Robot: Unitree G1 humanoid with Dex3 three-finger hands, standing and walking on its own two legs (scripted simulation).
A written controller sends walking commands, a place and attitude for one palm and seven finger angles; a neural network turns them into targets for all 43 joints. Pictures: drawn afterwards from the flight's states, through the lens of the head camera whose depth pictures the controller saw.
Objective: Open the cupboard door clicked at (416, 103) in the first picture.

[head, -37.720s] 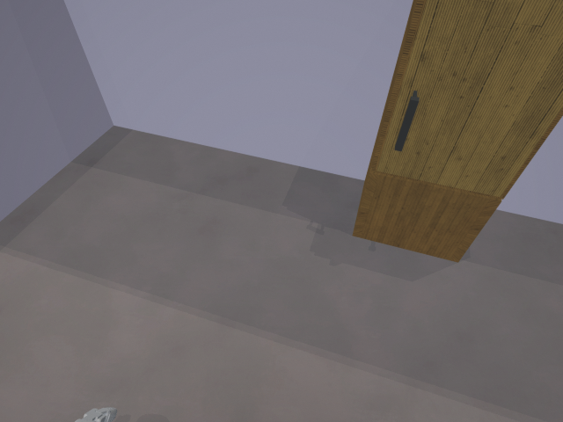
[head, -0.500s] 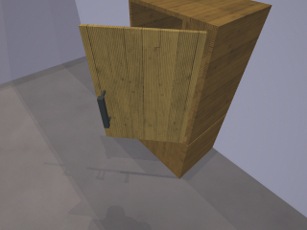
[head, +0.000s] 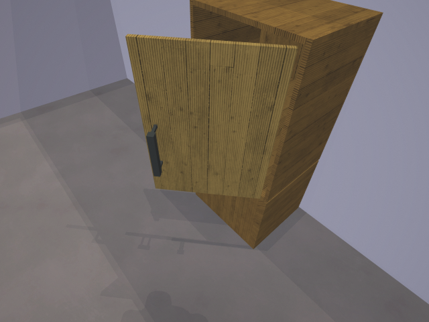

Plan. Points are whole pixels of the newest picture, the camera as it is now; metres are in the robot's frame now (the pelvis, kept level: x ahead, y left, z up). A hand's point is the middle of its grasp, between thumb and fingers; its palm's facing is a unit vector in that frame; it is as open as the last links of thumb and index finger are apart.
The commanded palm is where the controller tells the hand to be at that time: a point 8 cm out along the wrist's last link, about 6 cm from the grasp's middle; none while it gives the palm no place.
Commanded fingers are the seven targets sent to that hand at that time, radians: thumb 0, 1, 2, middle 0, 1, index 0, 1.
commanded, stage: shuffle to correct the standing spot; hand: left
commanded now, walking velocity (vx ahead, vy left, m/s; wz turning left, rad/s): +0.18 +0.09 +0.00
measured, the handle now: (156, 151) +0.65 +0.24 -0.11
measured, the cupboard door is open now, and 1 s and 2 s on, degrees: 42 42 42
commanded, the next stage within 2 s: come to a stop and stand still in 0.52 s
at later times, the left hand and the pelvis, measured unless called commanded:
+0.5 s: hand out of the picture +0.10 +0.21 -0.18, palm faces +0.01 -0.98 -0.20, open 7.2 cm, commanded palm none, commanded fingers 0.00 0.90 0.90 -0.20 -0.30 -0.20 -0.30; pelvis +0.07 +0.03 -0.01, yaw -1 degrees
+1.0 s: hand out of the picture +0.15 +0.27 -0.18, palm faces +0.01 -0.98 -0.18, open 7.3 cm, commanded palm none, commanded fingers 0.00 0.90 0.90 -0.20 -0.30 -0.20 -0.30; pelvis +0.11 +0.09 +0.00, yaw -2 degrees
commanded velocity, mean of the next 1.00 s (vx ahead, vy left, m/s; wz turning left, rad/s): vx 0.06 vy -0.01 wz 0.00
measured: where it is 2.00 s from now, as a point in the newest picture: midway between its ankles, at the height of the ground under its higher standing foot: outside the picture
